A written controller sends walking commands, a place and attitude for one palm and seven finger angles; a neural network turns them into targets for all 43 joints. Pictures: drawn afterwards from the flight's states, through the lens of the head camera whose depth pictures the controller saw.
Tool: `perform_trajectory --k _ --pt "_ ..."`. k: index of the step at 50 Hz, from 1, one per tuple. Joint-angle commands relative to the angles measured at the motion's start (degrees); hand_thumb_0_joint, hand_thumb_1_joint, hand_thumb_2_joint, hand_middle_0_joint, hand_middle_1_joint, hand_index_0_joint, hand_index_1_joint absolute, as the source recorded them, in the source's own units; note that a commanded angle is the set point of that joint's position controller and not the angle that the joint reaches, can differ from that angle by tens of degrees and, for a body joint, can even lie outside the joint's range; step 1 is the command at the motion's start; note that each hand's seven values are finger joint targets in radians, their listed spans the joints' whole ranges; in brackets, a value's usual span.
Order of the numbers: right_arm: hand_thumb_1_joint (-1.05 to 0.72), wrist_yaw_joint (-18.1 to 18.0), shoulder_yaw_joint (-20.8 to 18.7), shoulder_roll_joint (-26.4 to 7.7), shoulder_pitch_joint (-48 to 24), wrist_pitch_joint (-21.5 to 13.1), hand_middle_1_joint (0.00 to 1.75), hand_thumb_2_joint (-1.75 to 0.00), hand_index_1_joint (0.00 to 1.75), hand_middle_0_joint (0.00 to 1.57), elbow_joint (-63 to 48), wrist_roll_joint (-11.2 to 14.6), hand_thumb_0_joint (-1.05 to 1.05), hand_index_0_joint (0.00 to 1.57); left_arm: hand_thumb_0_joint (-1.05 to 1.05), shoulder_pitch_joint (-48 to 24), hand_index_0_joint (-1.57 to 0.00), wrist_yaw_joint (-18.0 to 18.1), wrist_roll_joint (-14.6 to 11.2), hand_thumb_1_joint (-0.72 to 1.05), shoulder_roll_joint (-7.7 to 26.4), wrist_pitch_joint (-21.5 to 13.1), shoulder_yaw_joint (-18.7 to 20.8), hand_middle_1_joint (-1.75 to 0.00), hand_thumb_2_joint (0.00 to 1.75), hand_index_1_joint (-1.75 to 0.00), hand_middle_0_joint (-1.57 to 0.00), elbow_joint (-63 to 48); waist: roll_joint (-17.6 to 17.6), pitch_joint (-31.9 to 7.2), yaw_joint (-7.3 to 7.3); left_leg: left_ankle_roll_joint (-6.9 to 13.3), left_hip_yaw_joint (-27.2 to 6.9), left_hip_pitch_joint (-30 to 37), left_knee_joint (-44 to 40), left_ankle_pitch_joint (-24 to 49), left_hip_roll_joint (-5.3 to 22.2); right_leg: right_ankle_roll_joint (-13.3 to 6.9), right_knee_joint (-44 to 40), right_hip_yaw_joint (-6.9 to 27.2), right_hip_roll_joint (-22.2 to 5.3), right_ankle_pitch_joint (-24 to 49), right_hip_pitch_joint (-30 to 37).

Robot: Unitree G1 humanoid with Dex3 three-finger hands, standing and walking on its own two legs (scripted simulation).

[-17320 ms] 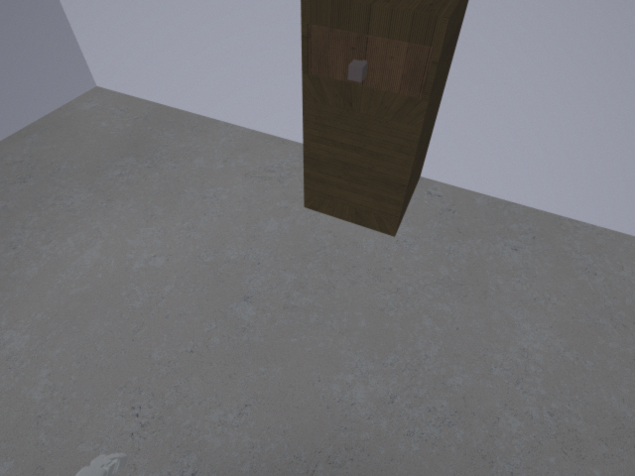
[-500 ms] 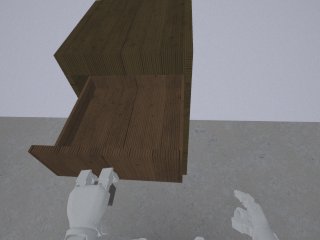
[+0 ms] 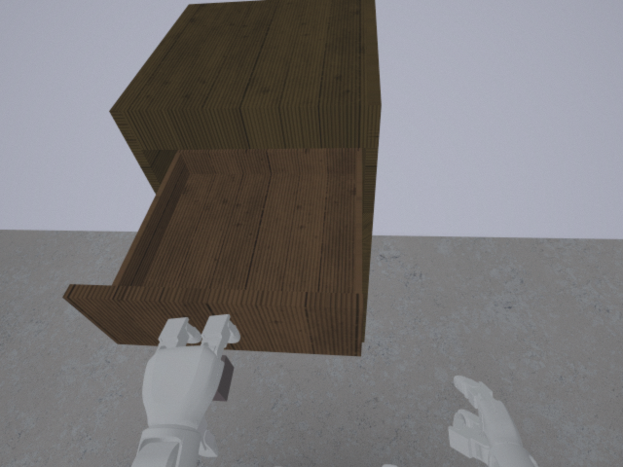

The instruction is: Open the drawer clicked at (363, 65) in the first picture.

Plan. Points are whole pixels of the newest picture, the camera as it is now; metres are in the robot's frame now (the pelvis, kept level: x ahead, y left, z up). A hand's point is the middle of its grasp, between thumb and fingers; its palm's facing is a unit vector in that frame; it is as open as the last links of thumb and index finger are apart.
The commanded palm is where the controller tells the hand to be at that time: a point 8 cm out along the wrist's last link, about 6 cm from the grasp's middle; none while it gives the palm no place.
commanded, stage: lift the hand off the handle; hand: left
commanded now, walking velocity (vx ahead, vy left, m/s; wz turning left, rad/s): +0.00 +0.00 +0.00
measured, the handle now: (214, 360) +0.25 +0.16 -0.01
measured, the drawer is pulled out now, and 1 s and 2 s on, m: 0.30 0.30 0.30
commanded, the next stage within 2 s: draw the hand back to the body in 1.16 s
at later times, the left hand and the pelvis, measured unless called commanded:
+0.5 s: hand (178, 364) +0.22 +0.18 +0.06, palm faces +0.08 -0.19 -0.98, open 13.7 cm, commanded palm +0.19 +0.18 +0.12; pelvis +0.02 +0.01 +0.02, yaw -1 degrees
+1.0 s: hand (150, 329) +0.23 +0.18 +0.13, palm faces +0.15 -0.19 -0.97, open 13.8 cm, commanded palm +0.18 +0.18 +0.19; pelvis +0.02 +0.02 +0.04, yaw -2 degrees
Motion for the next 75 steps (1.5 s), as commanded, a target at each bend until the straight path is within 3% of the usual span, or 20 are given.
perform_trajectory --k 1,6,12,23,38,44,45,46,50,53,56,60,61,62,64,65,69,72,73,75 --pt "-0.90 -0.3 -1.6 -5.0 -8.0 -2.8 0.30 -0.90 0.30 0.20 -10.3 0.0 0.00 0.20 0.00 -4.4 -0.30 2.3 -0.5 -0.50 7.1 1.0 6.7 -1.20 0.30 -1.20 -0.30 -15.5 -5.7 -11.2 0.44 1.4 -1.5 4.9 -7.7 9.1 -1.9 0.9 -12.2 6.0 -0.5 11.0 12.5" --pt "-0.90 0.6 -1.7 -5.0 -8.1 -3.0 0.30 -0.90 0.30 0.20 -11.2 0.1 0.00 0.20 0.00 0.5 -0.30 0.1 -1.4 -0.50 6.3 0.8 5.3 -1.20 0.30 -1.20 -0.30 -19.8 -5.4 -10.5 1.02 1.4 -1.4 7.7 -9.4 12.1 -1.6 0.7 -13.3 6.1 -0.6 15.0 15.0" --pt "-0.90 1.4 -1.4 -5.1 -8.2 -3.0 0.30 -0.90 0.30 0.20 -11.3 0.3 0.00 0.20 0.00 0.0 -0.30 -3.1 -1.4 -0.50 6.8 0.5 4.4 -1.20 0.30 -1.20 -0.30 -22.5 -6.0 -6.8 0.85 1.6 -1.9 10.2 -11.3 11.2 -1.3 0.8 -15.8 5.9 -0.4 9.5 14.0" --pt "-0.90 2.8 -1.1 -4.6 -8.7 -3.5 0.30 -0.90 0.30 0.20 -11.6 0.4 0.00 0.20 0.00 1.8 -0.30 -6.8 -2.6 -0.50 7.7 -0.3 4.6 -1.20 0.30 -1.20 -0.30 -31.6 -3.5 -7.1 2.32 1.3 -2.5 15.8 -13.8 18.8 -0.2 0.3 -16.3 5.5 -0.1 16.8 18.0" --pt "-0.90 4.7 0.4 -4.6 -10.9 -2.5 0.30 -0.90 0.30 0.20 -12.3 1.6 0.00 0.20 0.00 3.6 -0.30 -13.1 -4.1 -0.50 9.2 2.6 3.8 -1.20 0.30 -1.20 -0.30 -40.6 -3.1 -4.4 3.38 0.9 -2.4 19.4 -18.5 23.3 1.0 0.7 -19.7 5.9 0.0 19.7 23.6" --pt "-0.90 4.1 0.8 -4.8 -13.1 -1.8 0.30 -0.90 0.30 0.20 -12.0 2.0 0.00 0.20 0.00 0.6 -0.30 -14.3 -5.0 -0.50 12.9 3.9 8.4 -1.20 0.30 -1.20 -0.30 -41.3 -4.0 -3.3 3.41 1.2 -2.3 20.5 -20.2 20.6 1.0 0.8 -22.9 7.7 -0.3 18.0 26.0" --pt "-0.90 4.2 0.9 -4.8 -11.7 -1.9 0.30 -0.90 0.30 0.20 -12.2 1.9 0.00 0.20 0.00 1.4 -0.30 -14.7 -4.7 -0.50 12.7 4.0 8.0 -1.20 0.30 -1.20 -0.30 -42.6 -3.1 -5.4 3.88 1.3 -1.8 21.2 -20.0 21.6 0.9 1.0 -22.5 7.2 -0.6 18.2 26.8" --pt "-0.90 4.1 0.8 -4.8 -12.9 -1.6 0.30 -0.90 0.30 0.20 -11.8 2.2 0.00 0.20 0.00 0.3 -0.30 -15.1 -5.6 -0.50 12.3 4.1 7.1 -1.20 0.30 -1.20 -0.30 -43.3 -2.0 -3.9 3.38 1.2 -2.0 21.7 -20.8 22.2 0.8 0.9 -23.1 7.2 -0.5 19.5 26.9" --pt "-0.90 4.2 1.3 -5.2 -12.6 -1.2 0.30 -0.90 0.30 0.20 -12.7 2.4 0.00 0.20 0.00 2.3 -0.30 -17.7 -7.2 -0.50 12.9 5.0 7.3 -1.20 0.30 -1.20 -0.30 -45.7 -3.8 -4.8 3.66 1.6 -1.6 22.1 -21.4 23.6 1.0 1.6 -23.8 6.2 -1.1 21.3 29.1" --pt "-0.90 4.2 1.2 -5.7 -13.7 -0.6 0.30 -0.90 0.30 0.20 -12.4 2.7 0.00 0.20 0.00 0.1 -0.30 -19.1 -7.5 -0.50 13.6 5.3 7.4 -1.20 0.30 -1.20 -0.30 -46.4 -2.1 -1.6 3.30 1.2 -1.7 22.6 -22.8 23.0 1.4 1.4 -25.3 6.6 -0.7 19.1 28.1" --pt "-0.90 4.3 1.6 -5.4 -14.1 -0.1 0.30 -0.90 0.30 0.20 -11.9 2.8 0.00 0.20 0.00 -0.3 -0.30 -20.5 -8.0 -0.50 13.0 5.4 7.2 -1.20 0.30 -1.20 -0.30 -42.7 -4.7 0.7 3.07 1.3 -1.7 22.1 -23.9 21.1 1.4 1.5 -26.6 6.3 -0.6 15.8 27.9" --pt "-0.90 4.2 1.6 -5.3 -13.4 -0.2 0.30 -0.90 0.30 0.20 -12.4 2.4 0.00 0.20 0.00 -2.1 -0.30 -20.6 -6.7 -0.50 13.8 5.0 7.9 -1.20 0.30 -1.20 -0.30 -43.3 -3.4 -2.8 4.15 1.6 -1.2 22.1 -24.1 19.6 1.3 1.5 -26.8 6.6 -0.9 12.9 30.1" --pt "-0.90 4.0 1.4 -5.5 -14.6 -0.1 0.30 -0.90 0.30 0.20 -11.8 2.7 0.00 0.20 0.00 -3.1 -0.30 -20.1 -7.1 -0.50 15.0 4.4 9.3 -1.20 0.30 -1.20 -0.30 -43.1 -2.0 -1.2 3.65 1.2 -1.6 22.2 -24.6 19.7 1.3 1.1 -27.5 7.7 -0.5 13.6 29.7" --pt "-0.90 4.2 1.4 -5.4 -13.3 -0.3 0.30 -0.90 0.30 0.20 -12.2 2.3 0.00 0.20 0.00 -0.8 -0.30 -20.2 -7.0 -0.50 13.0 4.2 7.6 -1.20 0.30 -1.20 -0.30 -42.6 -3.0 -1.9 4.07 1.4 -1.4 22.6 -24.2 20.6 1.1 1.3 -27.0 6.7 -0.7 14.4 30.1" --pt "-0.90 3.8 1.4 -5.7 -15.4 -0.2 0.30 -0.90 0.30 0.20 -12.0 2.7 0.00 0.20 0.00 -3.3 -0.30 -19.6 -7.7 -0.50 16.0 4.1 11.0 -1.20 0.30 -1.20 -0.30 -43.3 -2.5 -2.0 3.64 1.3 -2.0 22.7 -24.6 19.8 1.4 1.1 -27.6 7.9 -0.4 14.8 30.4" --pt "-0.90 3.8 1.5 -5.4 -13.6 -0.5 0.30 -0.90 0.30 0.20 -12.1 2.3 0.00 0.20 0.00 -2.5 -0.30 -19.6 -6.9 -0.50 15.5 4.1 10.7 -1.20 0.30 -1.20 -0.30 -43.3 -2.7 -3.4 4.31 1.5 -1.6 22.7 -24.3 20.5 1.1 1.2 -27.3 7.2 -0.8 14.8 31.0" --pt "-0.90 3.2 1.3 -5.8 -15.6 -0.8 0.30 -0.90 0.30 0.20 -11.5 2.7 0.00 0.20 0.00 -3.0 -0.30 -19.4 -8.5 -0.50 17.2 3.9 13.6 -1.20 0.30 -1.20 -0.30 -42.3 -1.5 -2.1 3.74 1.3 -2.2 23.4 -25.1 19.9 1.0 1.0 -28.6 8.3 -0.6 15.4 31.0" --pt "-0.90 3.0 1.0 -5.8 -13.7 -0.8 0.30 -0.90 0.30 0.20 -10.9 2.6 0.00 0.20 0.00 -1.7 -0.30 -20.7 -9.2 -0.50 15.8 3.8 12.2 -1.20 0.30 -1.20 -0.30 -40.7 -3.1 -0.6 3.44 1.5 -1.7 23.5 -25.2 20.7 0.7 1.5 -29.0 7.0 -0.9 16.1 30.4" --pt "-0.90 2.8 1.0 -6.2 -14.0 -0.8 0.30 -0.90 0.30 0.20 -10.9 2.7 0.00 0.20 0.00 -2.4 -0.30 -20.9 -9.5 -0.50 17.6 3.6 13.8 -1.20 0.30 -1.20 -0.30 -41.2 -2.9 -0.6 3.37 1.4 -1.8 23.5 -25.6 20.4 0.7 1.5 -29.3 7.3 -0.9 16.0 30.5" --pt "-0.90 2.8 1.4 -6.1 -13.6 -0.9 0.30 -0.90 0.30 0.20 -11.4 2.6 0.00 0.20 0.00 -2.6 -0.30 -21.5 -9.3 -0.50 16.8 3.6 12.8 -1.20 0.30 -1.20 -0.30 -42.7 -1.8 -2.6 3.61 1.6 -1.9 23.7 -25.6 20.2 0.8 1.5 -29.0 6.2 -1.2 14.5 30.8"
